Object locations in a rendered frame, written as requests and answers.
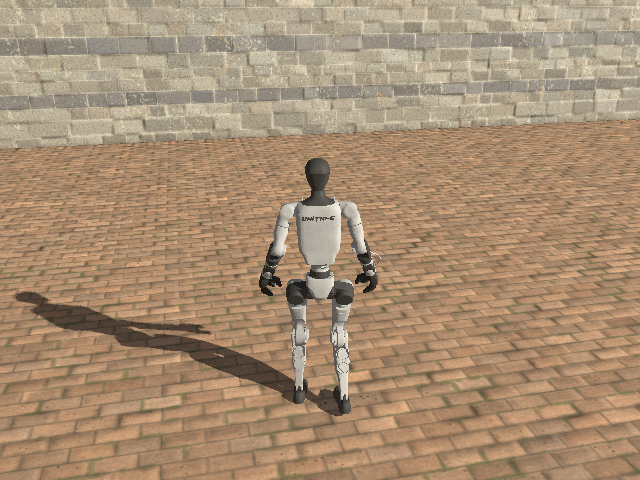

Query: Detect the robot right upper arm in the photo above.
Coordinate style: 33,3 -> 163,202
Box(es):
339,201 -> 367,255

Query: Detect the left robot forearm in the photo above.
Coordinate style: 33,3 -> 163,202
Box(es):
262,242 -> 281,279

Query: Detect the left robot hand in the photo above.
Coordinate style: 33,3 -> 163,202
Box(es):
259,273 -> 282,296

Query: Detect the right robot forearm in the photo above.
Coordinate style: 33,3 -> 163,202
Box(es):
357,239 -> 376,276

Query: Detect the left robot foot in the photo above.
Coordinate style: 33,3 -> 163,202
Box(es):
293,379 -> 308,404

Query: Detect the robot left upper arm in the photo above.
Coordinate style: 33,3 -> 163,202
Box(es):
270,202 -> 298,257

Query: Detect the left robot shin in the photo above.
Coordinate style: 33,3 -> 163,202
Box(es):
291,327 -> 306,391

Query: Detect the right robot hand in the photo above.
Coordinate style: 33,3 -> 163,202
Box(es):
355,272 -> 378,293

